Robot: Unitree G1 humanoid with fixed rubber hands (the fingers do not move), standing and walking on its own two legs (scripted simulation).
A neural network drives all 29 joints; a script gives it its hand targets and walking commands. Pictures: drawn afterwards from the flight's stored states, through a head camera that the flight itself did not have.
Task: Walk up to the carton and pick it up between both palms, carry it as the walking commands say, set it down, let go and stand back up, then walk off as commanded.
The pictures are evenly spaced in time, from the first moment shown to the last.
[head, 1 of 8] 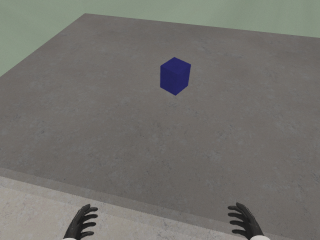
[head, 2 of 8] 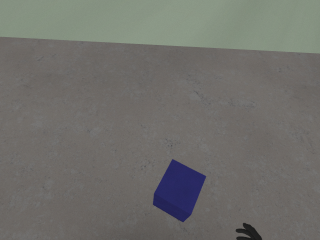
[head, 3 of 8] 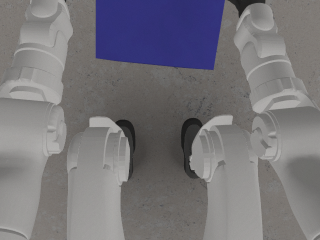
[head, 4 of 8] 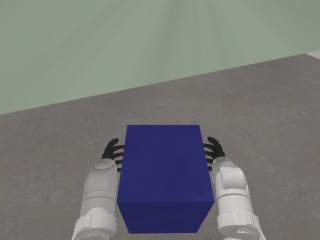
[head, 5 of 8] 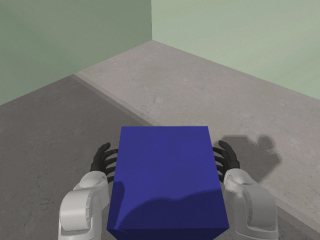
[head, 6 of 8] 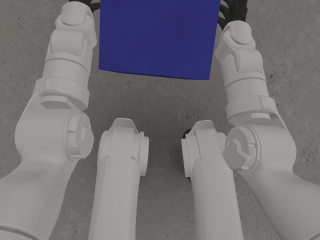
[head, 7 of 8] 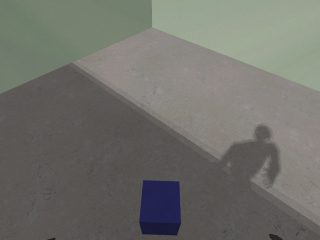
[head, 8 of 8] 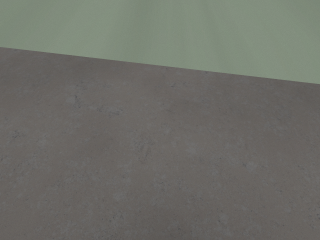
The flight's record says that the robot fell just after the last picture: no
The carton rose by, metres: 0.68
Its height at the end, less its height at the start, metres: +0.00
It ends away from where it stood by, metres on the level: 1.92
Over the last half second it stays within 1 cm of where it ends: yes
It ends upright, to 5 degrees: yes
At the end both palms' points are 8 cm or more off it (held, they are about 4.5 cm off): yes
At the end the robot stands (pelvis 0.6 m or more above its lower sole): yes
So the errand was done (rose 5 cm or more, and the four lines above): yes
